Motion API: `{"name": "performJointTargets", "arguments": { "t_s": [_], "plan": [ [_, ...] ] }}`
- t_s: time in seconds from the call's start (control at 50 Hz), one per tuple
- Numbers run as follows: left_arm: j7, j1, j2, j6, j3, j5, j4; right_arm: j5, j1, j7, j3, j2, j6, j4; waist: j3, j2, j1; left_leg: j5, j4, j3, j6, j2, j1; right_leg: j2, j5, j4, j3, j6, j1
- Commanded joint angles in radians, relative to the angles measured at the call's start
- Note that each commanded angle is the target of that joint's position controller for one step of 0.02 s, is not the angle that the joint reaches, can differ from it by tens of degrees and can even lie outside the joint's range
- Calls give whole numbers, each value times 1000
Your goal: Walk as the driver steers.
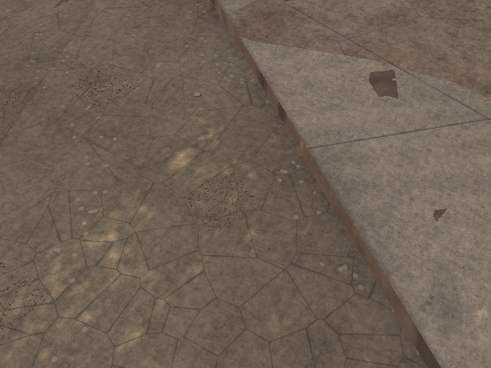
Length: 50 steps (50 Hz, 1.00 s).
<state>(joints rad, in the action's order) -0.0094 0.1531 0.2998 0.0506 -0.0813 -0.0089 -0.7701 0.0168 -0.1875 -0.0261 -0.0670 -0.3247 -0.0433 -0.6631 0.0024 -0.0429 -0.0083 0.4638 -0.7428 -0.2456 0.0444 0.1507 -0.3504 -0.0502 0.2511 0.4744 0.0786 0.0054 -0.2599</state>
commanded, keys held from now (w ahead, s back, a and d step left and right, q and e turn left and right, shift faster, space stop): w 1.00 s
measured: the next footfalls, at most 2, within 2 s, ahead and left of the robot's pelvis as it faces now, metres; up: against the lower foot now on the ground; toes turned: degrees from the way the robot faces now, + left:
left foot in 0.36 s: +0.20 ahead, +0.16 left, +0.00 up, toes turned +3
right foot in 0.84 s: +0.56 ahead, -0.04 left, +0.00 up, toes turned +2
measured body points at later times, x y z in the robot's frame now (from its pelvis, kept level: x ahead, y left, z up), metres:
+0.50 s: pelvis +0.17 +0.06 +0.01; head +0.19 +0.08 +0.46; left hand +0.22 +0.35 -0.12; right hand +0.32 -0.20 -0.08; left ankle +0.16 +0.16 -0.74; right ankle +0.12 -0.09 -0.65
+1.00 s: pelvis +0.46 +0.03 +0.00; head +0.50 +0.03 +0.45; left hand +0.58 +0.31 -0.10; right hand +0.55 -0.24 -0.12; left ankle +0.36 +0.17 -0.65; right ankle +0.52 -0.04 -0.74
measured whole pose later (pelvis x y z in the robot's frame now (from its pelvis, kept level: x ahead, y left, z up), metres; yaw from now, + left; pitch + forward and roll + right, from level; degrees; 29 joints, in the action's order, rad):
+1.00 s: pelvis +0.46 +0.03 +0.00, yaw +3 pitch +1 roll -1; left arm 0.04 0.20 0.29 0.09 -0.04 -0.01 -0.75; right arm 0.02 -0.31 0.00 -0.04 -0.30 0.07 -0.77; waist 0.05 -0.03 -0.01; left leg 0.37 -1.16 -0.05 0.02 -0.04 -0.41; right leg -0.06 0.15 0.46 -0.05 0.07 -0.34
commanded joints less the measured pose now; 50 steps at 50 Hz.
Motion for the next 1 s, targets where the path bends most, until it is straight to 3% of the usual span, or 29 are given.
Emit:
{"name": "performJointTargets", "arguments": {
  "t_s": [0.02,0.06,0.08,0.2,0.28,0.32,0.34,0.36,0.38,0.4,0.42,0.44,0.46,0.48,0.56,0.64,0.68,0.74,0.8,0.82,0.84,0.86,0.88,0.9,0.92,0.94,0.96,0.98,1.0],
  "plan": [
    [-1,40,149,23,-31,4,48,-7,11,-1,-38,-155,43,80,52,205,18,38,-293,43,-36,-101,-382,373,413,-292,493,225,186],
    [-10,49,121,22,-15,18,40,-17,-2,7,-32,-121,49,57,52,192,26,-71,-304,79,-72,-122,-384,300,338,-304,373,176,209],
    [-13,72,122,24,-12,16,31,-16,17,16,-27,-100,61,59,57,183,39,-123,-300,108,-77,-131,-376,279,276,-314,322,173,200],
    [-6,151,164,29,-15,24,12,-6,146,38,11,-16,108,105,58,192,97,-250,26,244,-87,-180,-228,241,31,-329,149,181,140],
    [13,197,192,23,-18,37,-3,11,149,50,5,-47,118,115,62,196,90,-257,172,270,-54,-161,-78,284,-7,-300,149,189,103],
    [16,187,187,16,-13,44,-7,13,71,50,-6,-64,119,93,45,182,29,-305,262,283,-20,-145,73,286,-77,-241,132,163,72],
    [16,191,168,17,-4,39,-9,13,-18,42,-22,-92,116,66,2,162,-18,-297,289,285,3,-128,215,258,-197,-148,97,138,38],
    [18,180,122,23,13,28,-3,11,-151,31,-42,-136,113,41,-86,108,-91,-286,302,198,40,-202,409,197,-247,65,21,92,-38],
    [16,196,35,40,42,13,51,-16,-286,23,-67,-248,106,29,-231,-151,-119,-149,351,-191,168,-459,704,74,-32,455,-100,9,-343],
    [10,177,79,58,33,28,62,-12,-327,34,-60,-221,108,11,-250,-224,-127,6,483,-476,254,-544,677,39,300,650,-17,-1,-485],
    [15,152,150,64,11,52,66,-10,-255,41,-36,-156,115,14,-120,-153,-98,68,496,-386,233,-523,586,107,250,741,10,19,-565],
    [20,120,148,65,12,54,64,-13,-201,43,-23,-113,117,24,-48,-112,-76,29,508,-267,210,-472,497,143,163,738,-7,34,-563],
    [23,101,131,64,14,39,62,-17,-156,46,-14,-91,118,27,4,-65,-56,-59,535,-186,200,-430,417,164,96,696,-17,33,-554],
    [25,96,123,59,11,26,60,-21,-123,48,-8,-75,120,30,31,-61,-31,-173,558,-121,189,-400,350,187,43,654,-13,28,-516],
    [34,81,75,38,23,14,63,-14,-102,43,-13,-87,134,16,47,-35,8,-461,614,38,197,-356,263,189,-97,540,-43,-19,-481],
    [44,-77,37,48,44,14,111,-9,-144,31,-19,-113,130,-20,79,-20,-37,-513,631,154,164,-310,210,146,-317,227,-79,-30,-393],
    [54,-151,35,54,49,20,133,-2,-198,27,-25,-133,129,-47,93,-14,-64,-474,640,154,161,-328,223,121,-384,137,-89,-21,-349],
    [68,-201,59,58,42,24,159,7,-232,24,-29,-140,119,-81,101,-12,-58,-526,598,145,143,-377,344,109,-351,56,-66,17,-369],
    [71,-152,96,58,27,19,156,3,-234,18,-36,-159,102,-96,40,-40,-11,-813,471,151,111,-394,449,66,-224,36,-95,61,-275],
    [63,-62,125,55,10,18,135,-1,-224,15,-37,-165,94,-97,-30,-54,41,-995,347,170,95,-372,455,31,-197,31,-127,86,-145],
    [52,87,166,50,-11,18,96,-7,-223,10,-27,-148,86,-93,-136,-47,115,-1032,150,206,64,-326,380,35,-221,37,-131,119,84],
    [39,258,238,43,-26,8,70,-34,-252,5,-3,-90,86,-67,-297,83,159,-684,-183,235,31,-260,149,240,-260,89,107,185,410],
    [50,279,278,44,-33,6,51,-13,-410,21,30,33,107,-65,-438,352,60,108,-505,161,-26,-68,-222,444,37,-55,630,352,699],
    [48,261,174,43,-9,25,59,11,-301,27,8,-88,125,-74,-360,228,120,119,-582,69,-18,-117,-334,412,178,-154,660,307,651],
    [42,193,147,42,0,24,63,33,-185,31,-5,-125,136,-38,-195,176,113,30,-570,112,-10,-167,-393,384,137,-176,494,266,511],
    [39,131,138,42,4,16,71,24,-132,26,1,-115,142,-27,-112,77,81,-63,-519,144,-11,-218,-362,350,14,-195,392,247,363],
    [40,89,118,43,8,5,75,4,-107,23,-4,-109,141,-25,-55,59,52,-115,-462,155,-18,-247,-326,317,-108,-218,312,243,245],
    [40,71,103,48,13,-9,76,0,-133,25,-5,-97,133,-30,-52,89,17,-150,-439,146,-22,-271,-263,295,-173,-243,265,242,175],
    [41,64,97,53,13,-6,73,0,-157,24,-1,-76,123,-39,-54,101,0,-162,-414,149,-29,-279,-230,283,-199,-272,234,251,138]
  ]
}}
Keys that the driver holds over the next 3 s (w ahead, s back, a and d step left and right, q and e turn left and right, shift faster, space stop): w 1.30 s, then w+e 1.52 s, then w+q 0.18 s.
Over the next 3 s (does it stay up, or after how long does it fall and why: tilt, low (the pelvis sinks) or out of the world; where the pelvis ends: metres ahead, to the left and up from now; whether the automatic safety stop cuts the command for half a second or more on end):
stays up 1.44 -0.23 0.04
